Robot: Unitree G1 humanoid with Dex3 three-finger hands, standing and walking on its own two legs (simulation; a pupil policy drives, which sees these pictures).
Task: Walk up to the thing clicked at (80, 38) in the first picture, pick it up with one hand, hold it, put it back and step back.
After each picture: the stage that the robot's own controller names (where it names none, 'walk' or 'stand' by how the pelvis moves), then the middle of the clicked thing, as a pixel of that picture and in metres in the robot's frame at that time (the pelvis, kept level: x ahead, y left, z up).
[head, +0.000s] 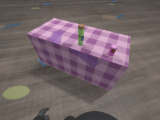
stand; (81, 35) +0.90 +0.15 -0.02
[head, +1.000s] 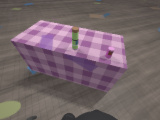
walk; (75, 39) +0.80 +0.18 -0.01
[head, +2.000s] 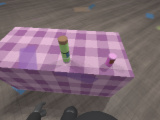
stand; (65, 51) +0.53 +0.23 +0.02
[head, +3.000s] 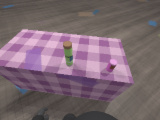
stand; (68, 54) +0.54 +0.22 -0.02
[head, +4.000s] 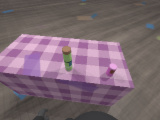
stand; (67, 59) +0.50 +0.21 -0.02
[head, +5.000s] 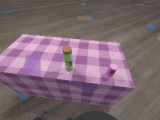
stand; (68, 60) +0.51 +0.21 -0.02
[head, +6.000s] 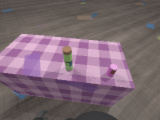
stand; (68, 60) +0.50 +0.21 -0.02
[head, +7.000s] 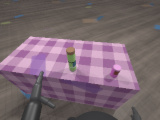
rise first; (71, 60) +0.51 +0.21 -0.02
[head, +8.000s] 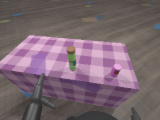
go down; (72, 59) +0.51 +0.21 -0.02
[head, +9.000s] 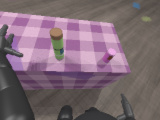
go down; (58, 46) +0.51 +0.20 +0.03
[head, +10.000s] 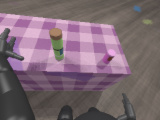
go down; (58, 47) +0.51 +0.20 +0.05
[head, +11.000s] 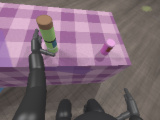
close in; (49, 38) +0.53 +0.22 +0.08
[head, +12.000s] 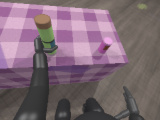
lift; (48, 39) +0.52 +0.21 +0.08
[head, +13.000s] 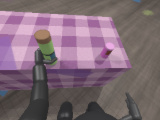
lift; (48, 51) +0.45 +0.23 +0.07
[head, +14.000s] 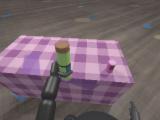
lift; (64, 63) +0.33 +0.17 +0.16
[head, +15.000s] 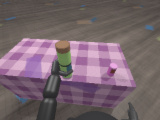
hold; (65, 62) +0.33 +0.16 +0.17
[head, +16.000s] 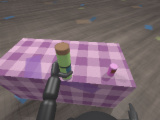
hold; (65, 64) +0.33 +0.17 +0.16
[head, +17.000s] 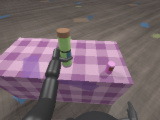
crouch; (65, 50) +0.42 +0.17 +0.18
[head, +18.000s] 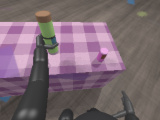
lower; (49, 36) +0.53 +0.21 +0.14
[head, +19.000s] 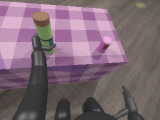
lower; (46, 37) +0.53 +0.21 +0.08
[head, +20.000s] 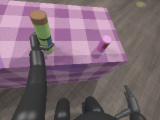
lower; (44, 36) +0.53 +0.21 +0.09
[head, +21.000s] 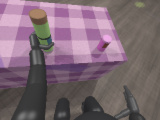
lower; (44, 35) +0.53 +0.22 +0.09
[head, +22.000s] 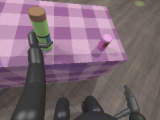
lower; (43, 33) +0.54 +0.22 +0.09
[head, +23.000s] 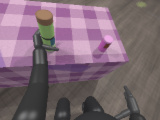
withdraw; (48, 35) +0.53 +0.20 +0.09
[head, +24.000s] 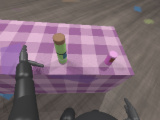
sink last; (61, 51) +0.49 +0.19 +0.04
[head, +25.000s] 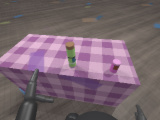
stand; (71, 56) +0.53 +0.21 +0.03
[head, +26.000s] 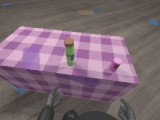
stand; (70, 53) +0.51 +0.20 +0.03
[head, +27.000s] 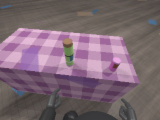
stand; (68, 54) +0.51 +0.20 +0.04
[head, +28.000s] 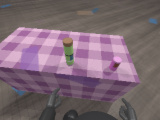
stand; (69, 53) +0.51 +0.20 +0.04
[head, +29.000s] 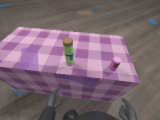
stand; (69, 53) +0.51 +0.20 +0.04
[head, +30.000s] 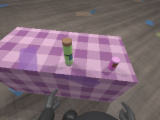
stand; (68, 53) +0.52 +0.20 +0.04
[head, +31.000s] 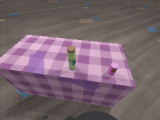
stand; (71, 59) +0.53 +0.19 -0.02
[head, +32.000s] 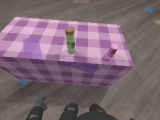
walk; (70, 41) +0.62 +0.19 +0.01
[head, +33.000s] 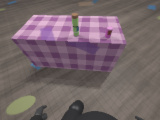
walk; (75, 25) +0.93 +0.25 +0.00
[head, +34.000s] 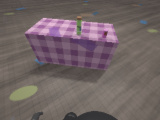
stand; (79, 26) +1.17 +0.24 +0.00
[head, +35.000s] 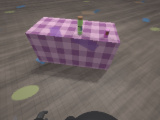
stand; (80, 26) +1.15 +0.21 -0.02
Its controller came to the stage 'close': yes
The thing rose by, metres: 0.21
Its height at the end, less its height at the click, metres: +0.00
